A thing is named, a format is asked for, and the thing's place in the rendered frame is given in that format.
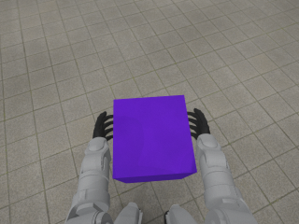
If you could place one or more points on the right robot hand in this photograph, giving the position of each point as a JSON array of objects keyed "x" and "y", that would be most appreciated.
[{"x": 200, "y": 122}]

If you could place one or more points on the carton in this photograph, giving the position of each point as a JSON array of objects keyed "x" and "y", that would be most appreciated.
[{"x": 151, "y": 139}]

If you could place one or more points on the robot left forearm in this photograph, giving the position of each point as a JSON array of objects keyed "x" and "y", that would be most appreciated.
[{"x": 92, "y": 193}]

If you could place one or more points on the left robot thigh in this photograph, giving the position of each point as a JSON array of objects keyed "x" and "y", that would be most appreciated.
[{"x": 129, "y": 215}]

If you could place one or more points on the right robot upper arm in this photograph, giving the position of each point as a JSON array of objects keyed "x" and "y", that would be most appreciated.
[{"x": 221, "y": 215}]

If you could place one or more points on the left robot hand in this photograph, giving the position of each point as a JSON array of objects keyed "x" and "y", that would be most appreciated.
[{"x": 100, "y": 125}]

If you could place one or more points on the left robot shin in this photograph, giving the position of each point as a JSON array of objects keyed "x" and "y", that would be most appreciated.
[{"x": 132, "y": 204}]

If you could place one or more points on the left robot upper arm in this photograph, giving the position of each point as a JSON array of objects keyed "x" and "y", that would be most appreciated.
[{"x": 96, "y": 217}]

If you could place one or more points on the robot right forearm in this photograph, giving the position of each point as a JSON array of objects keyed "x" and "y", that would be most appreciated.
[{"x": 219, "y": 185}]

